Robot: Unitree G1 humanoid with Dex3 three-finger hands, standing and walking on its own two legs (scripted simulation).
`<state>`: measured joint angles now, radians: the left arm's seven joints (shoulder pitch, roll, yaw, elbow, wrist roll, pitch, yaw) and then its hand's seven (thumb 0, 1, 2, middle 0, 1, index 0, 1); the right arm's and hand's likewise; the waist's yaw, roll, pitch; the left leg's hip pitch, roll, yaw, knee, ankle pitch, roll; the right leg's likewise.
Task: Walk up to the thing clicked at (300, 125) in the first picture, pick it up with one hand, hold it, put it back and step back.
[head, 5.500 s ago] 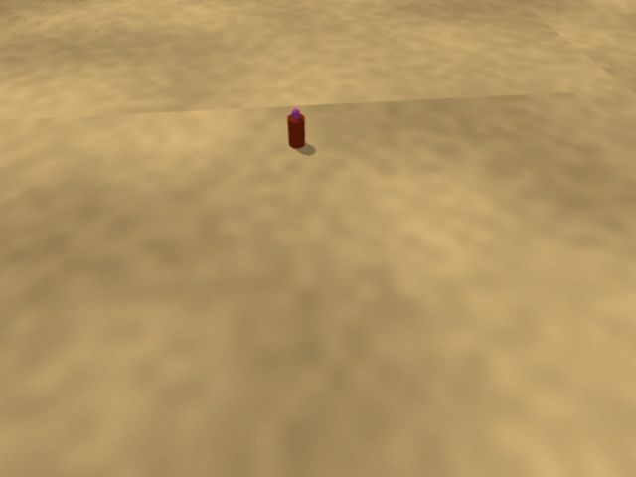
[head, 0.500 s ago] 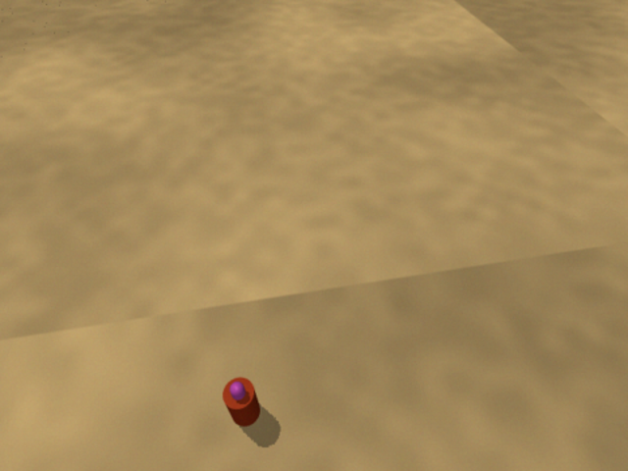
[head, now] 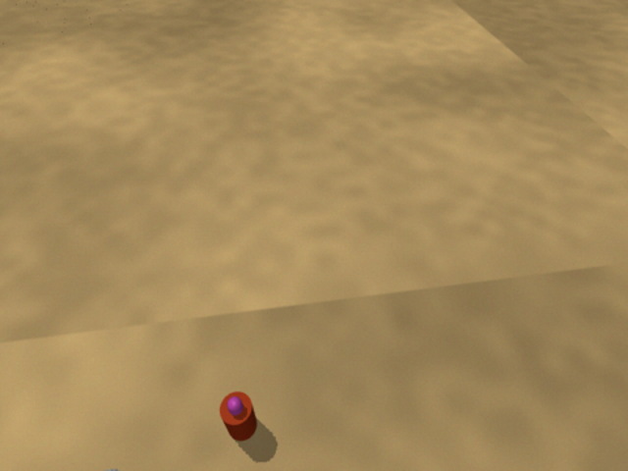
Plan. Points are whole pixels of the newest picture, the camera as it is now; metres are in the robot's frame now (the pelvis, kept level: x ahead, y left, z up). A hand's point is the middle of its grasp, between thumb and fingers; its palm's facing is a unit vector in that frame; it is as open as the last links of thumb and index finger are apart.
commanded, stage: walk up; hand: left
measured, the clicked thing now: (238, 414) +0.40 +0.20 -0.66
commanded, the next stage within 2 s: none
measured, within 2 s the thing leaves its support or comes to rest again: neither
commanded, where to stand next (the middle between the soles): +0.04 -0.01 m, yaw -1 degrees
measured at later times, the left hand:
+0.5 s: hand out of the picture +0.08 +0.26 -0.15, palm faces +0.01 -0.93 -0.36, open 7.4 cm
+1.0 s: hand out of the picture +0.09 +0.26 -0.15, palm faces +0.04 -0.93 -0.36, open 7.4 cm
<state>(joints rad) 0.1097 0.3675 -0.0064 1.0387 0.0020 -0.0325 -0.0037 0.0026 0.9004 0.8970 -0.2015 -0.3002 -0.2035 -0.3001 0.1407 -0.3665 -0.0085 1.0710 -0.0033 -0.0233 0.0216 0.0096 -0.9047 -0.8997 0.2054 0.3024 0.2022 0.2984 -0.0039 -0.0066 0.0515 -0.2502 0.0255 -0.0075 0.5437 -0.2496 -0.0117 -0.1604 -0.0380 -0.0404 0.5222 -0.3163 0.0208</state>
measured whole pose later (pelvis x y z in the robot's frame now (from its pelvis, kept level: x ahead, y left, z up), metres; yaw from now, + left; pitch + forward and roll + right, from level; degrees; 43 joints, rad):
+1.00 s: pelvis +0.00 +0.00 +0.01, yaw +2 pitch -2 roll +0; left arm 0.06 0.36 0.02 1.10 -0.01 0.00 0.01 0.00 0.90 0.90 -0.20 -0.30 -0.20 -0.30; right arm 0.06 -0.37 -0.02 1.11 0.00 0.02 0.01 0.01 -0.90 -0.90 0.21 0.30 0.20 0.30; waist 0.00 0.01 0.10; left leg -0.22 0.00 -0.03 0.47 -0.20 -0.01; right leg -0.12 -0.06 -0.07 0.44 -0.28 0.03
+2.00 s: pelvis -0.04 -0.02 -0.01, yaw +0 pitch -4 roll +0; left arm 0.21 0.32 0.02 0.91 0.01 -0.06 0.00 0.00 0.90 0.90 -0.20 -0.30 -0.21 -0.30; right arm 0.23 -0.42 -0.06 0.87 -0.03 0.03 0.02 0.01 -0.91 -0.90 0.20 0.30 0.20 0.30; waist 0.00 0.09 0.14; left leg -0.41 0.02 -0.04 1.12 -0.49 0.03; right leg -0.31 -0.02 0.01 0.60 -0.23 0.01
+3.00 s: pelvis -0.10 -0.05 +0.01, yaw +0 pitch -5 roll +0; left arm 0.44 0.39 0.08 0.92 0.04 -0.07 0.01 0.01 0.90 0.90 -0.20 -0.30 -0.21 -0.30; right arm 0.37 -0.44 -0.08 0.86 -0.01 0.04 0.09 0.01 -0.91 -0.90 0.20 0.30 0.20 0.30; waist 0.01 0.14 0.06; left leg -0.55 -0.04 -0.18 1.00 -0.15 -0.02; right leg -0.05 -0.01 -0.12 0.40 -0.27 -0.03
